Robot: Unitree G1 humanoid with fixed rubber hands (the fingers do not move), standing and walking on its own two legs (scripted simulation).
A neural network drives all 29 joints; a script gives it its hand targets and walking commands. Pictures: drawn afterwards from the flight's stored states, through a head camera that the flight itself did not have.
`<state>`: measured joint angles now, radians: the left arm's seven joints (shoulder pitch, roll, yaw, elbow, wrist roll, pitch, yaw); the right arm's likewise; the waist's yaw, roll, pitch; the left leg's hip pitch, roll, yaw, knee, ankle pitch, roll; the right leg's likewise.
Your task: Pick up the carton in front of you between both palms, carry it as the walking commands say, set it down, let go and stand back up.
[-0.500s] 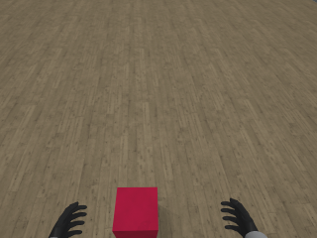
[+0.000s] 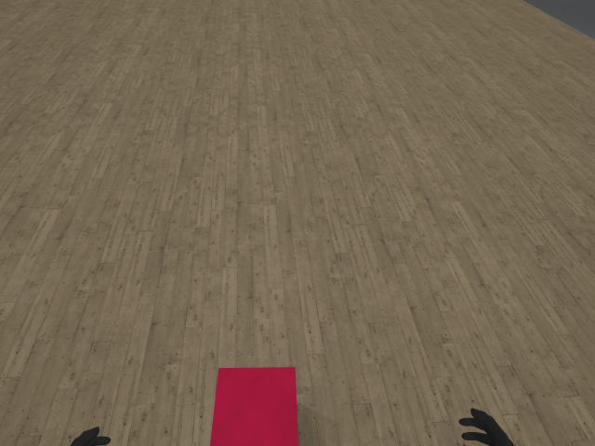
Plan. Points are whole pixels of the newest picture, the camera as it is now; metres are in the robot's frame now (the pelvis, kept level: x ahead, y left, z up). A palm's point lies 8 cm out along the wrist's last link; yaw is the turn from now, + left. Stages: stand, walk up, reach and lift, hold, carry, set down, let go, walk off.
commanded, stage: stand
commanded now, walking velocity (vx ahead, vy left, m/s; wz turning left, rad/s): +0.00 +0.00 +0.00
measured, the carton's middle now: (256, 420) +0.34 +0.06 -0.65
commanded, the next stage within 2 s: none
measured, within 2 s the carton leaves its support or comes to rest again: neither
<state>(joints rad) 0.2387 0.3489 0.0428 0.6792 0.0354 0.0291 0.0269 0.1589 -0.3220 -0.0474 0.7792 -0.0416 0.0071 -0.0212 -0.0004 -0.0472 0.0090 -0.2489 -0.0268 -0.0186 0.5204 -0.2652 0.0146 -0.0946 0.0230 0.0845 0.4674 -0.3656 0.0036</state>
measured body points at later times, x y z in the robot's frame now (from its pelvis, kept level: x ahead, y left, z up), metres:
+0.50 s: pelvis -0.01 +0.01 +0.00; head -0.01 +0.02 +0.45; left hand +0.10 +0.30 -0.11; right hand +0.11 -0.30 -0.10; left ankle +0.01 +0.11 -0.74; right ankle -0.07 -0.13 -0.74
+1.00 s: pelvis -0.02 +0.01 +0.01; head -0.02 +0.02 +0.46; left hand +0.07 +0.31 -0.11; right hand +0.08 -0.31 -0.10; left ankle +0.01 +0.11 -0.74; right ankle -0.07 -0.13 -0.74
